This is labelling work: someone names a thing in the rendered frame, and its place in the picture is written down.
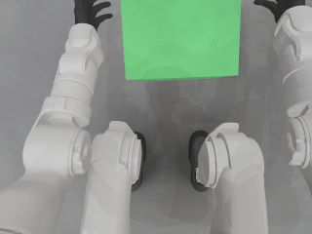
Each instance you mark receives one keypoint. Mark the carton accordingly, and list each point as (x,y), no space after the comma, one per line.
(173,40)

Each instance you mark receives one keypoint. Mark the right robot hand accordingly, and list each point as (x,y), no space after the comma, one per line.
(280,7)

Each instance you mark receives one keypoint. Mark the right robot upper arm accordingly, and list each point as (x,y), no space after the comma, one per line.
(296,145)

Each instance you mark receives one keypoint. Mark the left robot upper arm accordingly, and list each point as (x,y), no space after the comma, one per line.
(53,156)

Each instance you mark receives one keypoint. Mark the robot right shin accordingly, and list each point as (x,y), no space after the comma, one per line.
(230,128)

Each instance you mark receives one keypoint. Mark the left robot hand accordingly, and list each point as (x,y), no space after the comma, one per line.
(85,12)

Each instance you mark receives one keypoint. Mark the robot right forearm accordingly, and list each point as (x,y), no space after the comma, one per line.
(293,44)

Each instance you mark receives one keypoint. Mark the robot right foot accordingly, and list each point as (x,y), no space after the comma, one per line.
(195,143)

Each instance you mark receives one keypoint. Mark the robot left forearm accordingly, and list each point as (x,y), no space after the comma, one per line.
(69,103)

